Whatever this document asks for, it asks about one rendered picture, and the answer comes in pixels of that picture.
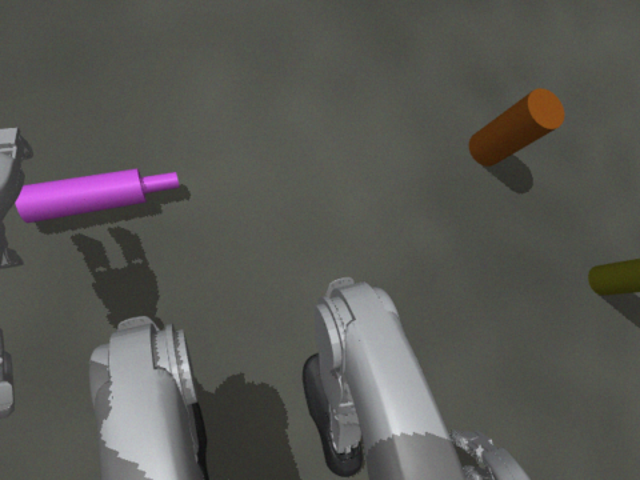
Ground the left robot foot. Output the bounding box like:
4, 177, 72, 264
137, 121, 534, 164
192, 402, 209, 480

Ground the left robot hand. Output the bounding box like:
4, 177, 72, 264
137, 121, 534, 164
0, 127, 33, 269

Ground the right robot hand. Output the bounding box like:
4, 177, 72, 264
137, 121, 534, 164
450, 430, 531, 480

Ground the right robot foot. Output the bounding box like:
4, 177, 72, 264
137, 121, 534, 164
303, 353, 362, 477

